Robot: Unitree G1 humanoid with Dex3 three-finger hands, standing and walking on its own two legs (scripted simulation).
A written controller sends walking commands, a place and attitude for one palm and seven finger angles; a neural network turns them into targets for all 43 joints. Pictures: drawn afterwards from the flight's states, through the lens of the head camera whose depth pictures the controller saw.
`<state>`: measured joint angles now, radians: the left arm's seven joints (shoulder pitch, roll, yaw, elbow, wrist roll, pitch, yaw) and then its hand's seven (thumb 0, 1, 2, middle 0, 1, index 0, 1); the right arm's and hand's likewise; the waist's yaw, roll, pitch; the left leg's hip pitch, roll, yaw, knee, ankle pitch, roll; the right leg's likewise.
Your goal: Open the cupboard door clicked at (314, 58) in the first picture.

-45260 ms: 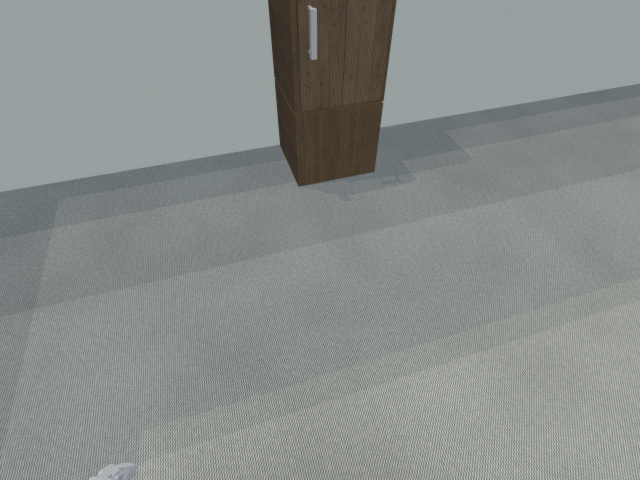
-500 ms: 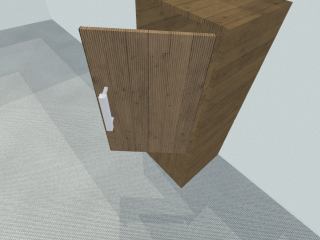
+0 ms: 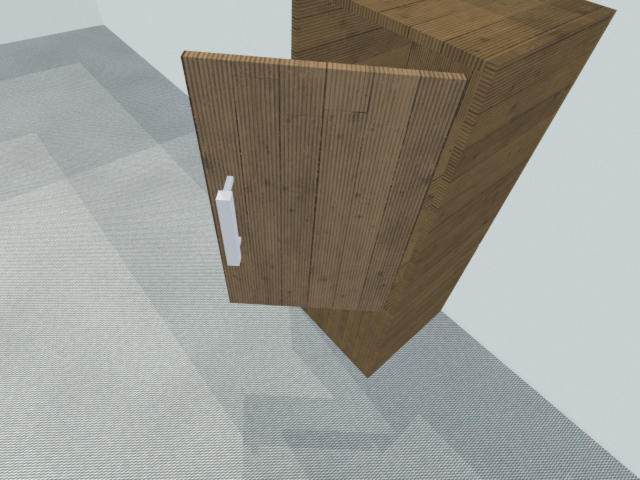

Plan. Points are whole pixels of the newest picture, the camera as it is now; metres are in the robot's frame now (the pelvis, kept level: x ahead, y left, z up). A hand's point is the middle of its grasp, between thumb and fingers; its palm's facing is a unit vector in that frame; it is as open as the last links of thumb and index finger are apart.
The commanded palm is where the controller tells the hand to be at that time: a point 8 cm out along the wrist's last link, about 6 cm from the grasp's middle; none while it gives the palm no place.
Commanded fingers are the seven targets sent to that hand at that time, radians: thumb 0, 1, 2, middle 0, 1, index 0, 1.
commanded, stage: raise the hand with hooked fingers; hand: left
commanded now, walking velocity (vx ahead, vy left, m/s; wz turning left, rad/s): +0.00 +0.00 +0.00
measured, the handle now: (231, 222) +0.52 +0.19 -0.03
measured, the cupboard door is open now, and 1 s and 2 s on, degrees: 47 47 47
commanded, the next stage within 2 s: none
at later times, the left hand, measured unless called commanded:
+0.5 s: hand out of the picture +0.14 +0.18 -0.08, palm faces +0.07 -1.00 +0.02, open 8.5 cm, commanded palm +0.12 +0.25 -0.06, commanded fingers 0.00 0.39 0.68 -0.24 -0.63 -0.24 -0.63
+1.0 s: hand (132, 414) +0.19 +0.24 -0.03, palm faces +0.15 -0.99 -0.08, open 11.5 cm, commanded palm +0.16 +0.28 -0.04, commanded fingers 0.00 -0.20 0.43 -0.28 -1.00 -0.28 -1.00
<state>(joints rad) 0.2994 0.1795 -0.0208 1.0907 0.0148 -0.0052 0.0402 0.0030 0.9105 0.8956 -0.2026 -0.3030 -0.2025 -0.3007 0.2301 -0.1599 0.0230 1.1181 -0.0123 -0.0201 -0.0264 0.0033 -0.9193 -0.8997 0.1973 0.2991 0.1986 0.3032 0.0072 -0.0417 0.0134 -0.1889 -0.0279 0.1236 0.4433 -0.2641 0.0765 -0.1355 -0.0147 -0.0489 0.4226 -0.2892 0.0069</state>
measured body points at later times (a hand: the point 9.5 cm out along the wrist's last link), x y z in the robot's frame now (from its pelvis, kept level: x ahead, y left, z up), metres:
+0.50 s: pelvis -0.04 -0.01 -0.08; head +0.00 +0.01 +0.37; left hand +0.13 +0.23 -0.08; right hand +0.20 -0.26 -0.11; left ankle -0.01 +0.06 -0.74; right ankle +0.00 -0.09 -0.74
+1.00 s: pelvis -0.02 -0.02 -0.08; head +0.05 +0.00 +0.37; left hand +0.18 +0.29 -0.02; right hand +0.14 -0.25 -0.17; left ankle -0.01 +0.06 -0.74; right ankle +0.00 -0.09 -0.74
